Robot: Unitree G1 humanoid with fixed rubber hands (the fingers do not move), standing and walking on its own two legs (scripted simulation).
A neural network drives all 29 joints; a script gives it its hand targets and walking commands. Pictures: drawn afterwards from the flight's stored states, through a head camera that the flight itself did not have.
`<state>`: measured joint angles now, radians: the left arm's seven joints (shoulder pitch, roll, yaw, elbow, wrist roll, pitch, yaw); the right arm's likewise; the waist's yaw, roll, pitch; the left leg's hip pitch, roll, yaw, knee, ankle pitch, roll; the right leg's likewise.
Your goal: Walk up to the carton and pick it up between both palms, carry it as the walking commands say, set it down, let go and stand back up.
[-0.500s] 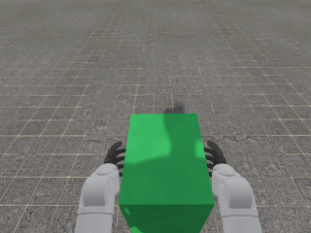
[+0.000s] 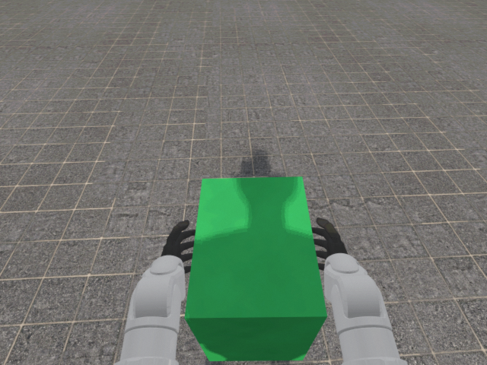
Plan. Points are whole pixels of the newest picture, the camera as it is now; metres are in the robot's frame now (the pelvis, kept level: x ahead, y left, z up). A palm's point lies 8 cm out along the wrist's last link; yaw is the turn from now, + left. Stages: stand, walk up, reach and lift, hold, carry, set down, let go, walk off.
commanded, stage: hold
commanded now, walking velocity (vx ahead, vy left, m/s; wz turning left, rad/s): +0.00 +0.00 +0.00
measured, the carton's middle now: (254, 272) +0.31 +0.01 -0.03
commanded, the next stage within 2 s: set down in 0.26 s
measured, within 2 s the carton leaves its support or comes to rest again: neither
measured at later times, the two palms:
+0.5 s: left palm (162, 253) +0.30 +0.17 +0.03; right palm (321, 253) +0.31 -0.10 +0.03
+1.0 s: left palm (178, 271) +0.31 +0.16 -0.06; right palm (317, 274) +0.32 -0.11 -0.06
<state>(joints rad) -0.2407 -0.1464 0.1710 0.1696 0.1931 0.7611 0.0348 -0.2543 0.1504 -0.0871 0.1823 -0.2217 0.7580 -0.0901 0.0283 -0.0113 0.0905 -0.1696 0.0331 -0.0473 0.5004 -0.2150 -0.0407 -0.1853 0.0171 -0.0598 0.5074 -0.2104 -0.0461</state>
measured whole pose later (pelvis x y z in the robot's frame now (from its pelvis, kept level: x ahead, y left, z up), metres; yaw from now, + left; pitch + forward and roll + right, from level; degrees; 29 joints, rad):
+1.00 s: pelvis -0.01 +0.02 -0.03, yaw -4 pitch +6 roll +1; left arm -0.45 -0.21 0.45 0.50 0.33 0.35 -0.02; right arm -0.47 0.21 -0.36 0.54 -0.35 0.35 -0.04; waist 0.06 0.00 0.10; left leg -0.55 0.01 -0.01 0.73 -0.29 -0.02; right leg -0.59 0.02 0.02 0.75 -0.26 -0.02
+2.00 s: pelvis -0.03 +0.02 -0.17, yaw -4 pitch +33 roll +2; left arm -0.66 -0.13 0.45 0.53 0.19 0.25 0.04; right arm -0.74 0.13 -0.32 0.61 -0.23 0.26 -0.11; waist 0.03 -0.02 -0.11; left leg -1.50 -0.02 -0.02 1.45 -0.52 -0.04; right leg -1.56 0.04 0.04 1.44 -0.46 -0.01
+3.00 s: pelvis -0.06 +0.04 -0.32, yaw -5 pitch +41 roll +2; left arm -1.05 0.00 0.49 0.63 0.14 0.30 0.06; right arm -1.15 0.01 -0.35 0.72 -0.18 0.29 -0.15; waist 0.04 -0.02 0.04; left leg -2.06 -0.07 -0.04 1.93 -0.59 -0.06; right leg -2.13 0.09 0.06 1.89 -0.48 0.03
